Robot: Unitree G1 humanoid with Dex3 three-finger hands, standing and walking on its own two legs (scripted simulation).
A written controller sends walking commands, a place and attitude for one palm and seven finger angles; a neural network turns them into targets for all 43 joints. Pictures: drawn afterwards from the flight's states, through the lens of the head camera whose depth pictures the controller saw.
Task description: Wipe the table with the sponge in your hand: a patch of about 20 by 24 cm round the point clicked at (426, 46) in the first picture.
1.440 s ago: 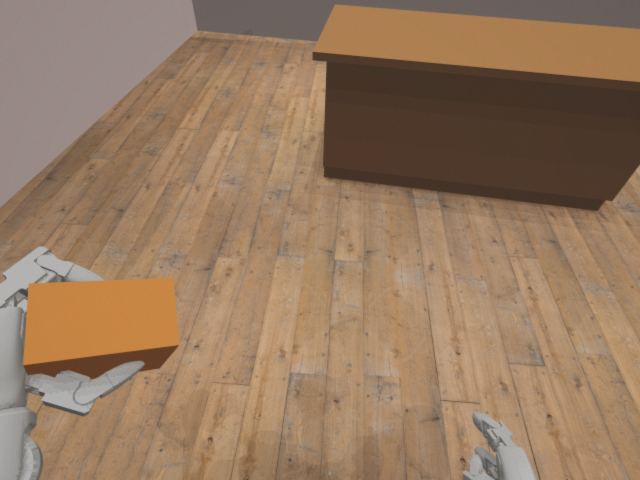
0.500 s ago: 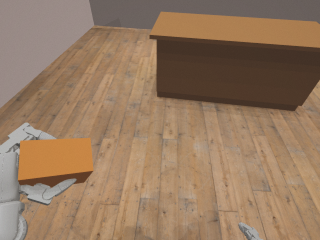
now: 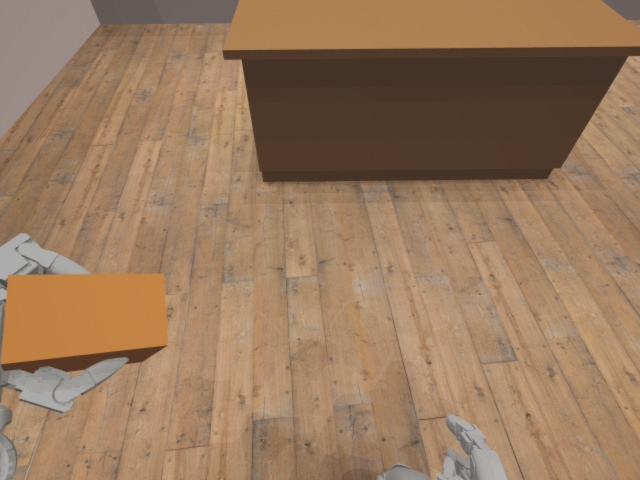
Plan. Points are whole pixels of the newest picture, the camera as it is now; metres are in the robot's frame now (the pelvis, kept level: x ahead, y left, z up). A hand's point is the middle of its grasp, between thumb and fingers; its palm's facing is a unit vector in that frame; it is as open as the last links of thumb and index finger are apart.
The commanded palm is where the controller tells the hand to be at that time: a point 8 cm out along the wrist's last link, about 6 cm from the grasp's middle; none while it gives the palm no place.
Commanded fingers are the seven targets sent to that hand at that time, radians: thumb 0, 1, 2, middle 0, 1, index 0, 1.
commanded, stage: walk to a spot facing it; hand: left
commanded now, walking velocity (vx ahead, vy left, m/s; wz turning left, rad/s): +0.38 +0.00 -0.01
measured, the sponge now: (108, 324) +0.23 +0.21 +0.15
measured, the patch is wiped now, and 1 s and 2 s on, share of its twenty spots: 0.00 0.00 0.00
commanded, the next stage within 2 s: none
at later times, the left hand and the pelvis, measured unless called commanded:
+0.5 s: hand (154, 196) +0.36 +0.20 +0.19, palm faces +0.46 -0.76 -0.46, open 10.1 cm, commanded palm +0.32 +0.24 +0.18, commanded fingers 0.00 0.10 1.30 -1.20 -1.60 -1.20 -1.60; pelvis +0.17 -0.05 +0.00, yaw +2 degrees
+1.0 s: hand (205, 119) +0.51 +0.18 +0.18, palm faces +0.48 -0.73 -0.48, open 10.1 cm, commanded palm +0.47 +0.21 +0.18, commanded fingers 0.00 0.10 1.30 -1.20 -1.60 -1.20 -1.60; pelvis +0.32 -0.08 +0.00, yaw +2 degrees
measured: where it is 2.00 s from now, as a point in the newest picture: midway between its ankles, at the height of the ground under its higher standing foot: (363, 359)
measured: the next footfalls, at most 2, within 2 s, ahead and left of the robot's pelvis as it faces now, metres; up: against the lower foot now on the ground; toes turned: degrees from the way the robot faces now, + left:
right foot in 0.06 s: +0.15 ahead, -0.11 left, +0.00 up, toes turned -11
left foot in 0.62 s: +0.33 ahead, +0.09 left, +0.00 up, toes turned +14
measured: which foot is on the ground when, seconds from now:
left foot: down 0.00-0.06, up 0.08-0.60, down 0.62-1.00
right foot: up 0.00-0.04, down 0.06-0.62, up 0.64-1.00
